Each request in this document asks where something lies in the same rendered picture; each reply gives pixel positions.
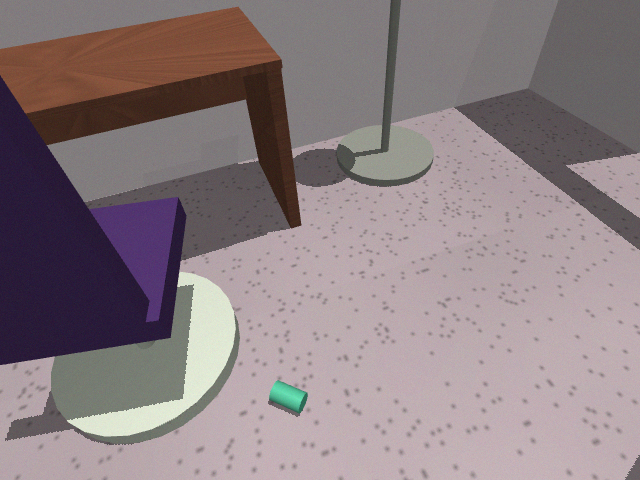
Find office chair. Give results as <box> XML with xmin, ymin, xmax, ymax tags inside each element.
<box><xmin>0</xmin><ymin>76</ymin><xmax>240</xmax><ymax>444</ymax></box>

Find coat stand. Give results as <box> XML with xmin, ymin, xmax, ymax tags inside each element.
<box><xmin>337</xmin><ymin>0</ymin><xmax>434</xmax><ymax>187</ymax></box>

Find can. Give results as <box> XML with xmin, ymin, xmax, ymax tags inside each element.
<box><xmin>269</xmin><ymin>380</ymin><xmax>308</xmax><ymax>414</ymax></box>

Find desk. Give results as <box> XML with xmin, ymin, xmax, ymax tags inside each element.
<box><xmin>0</xmin><ymin>7</ymin><xmax>301</xmax><ymax>228</ymax></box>

